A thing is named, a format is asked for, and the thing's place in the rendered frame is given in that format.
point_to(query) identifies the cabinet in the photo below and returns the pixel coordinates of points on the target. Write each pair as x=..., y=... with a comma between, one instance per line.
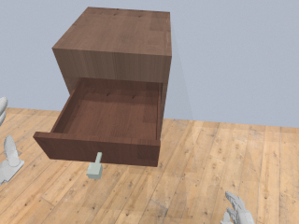
x=120, y=44

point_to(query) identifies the robot left hand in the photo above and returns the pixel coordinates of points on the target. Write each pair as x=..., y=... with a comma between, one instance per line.
x=11, y=166

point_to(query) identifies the drawer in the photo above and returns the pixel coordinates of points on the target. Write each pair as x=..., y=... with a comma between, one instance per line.
x=120, y=118

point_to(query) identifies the robot right hand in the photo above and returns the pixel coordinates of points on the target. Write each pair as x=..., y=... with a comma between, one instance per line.
x=240, y=215

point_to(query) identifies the handle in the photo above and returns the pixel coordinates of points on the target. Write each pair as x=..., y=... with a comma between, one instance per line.
x=95, y=169

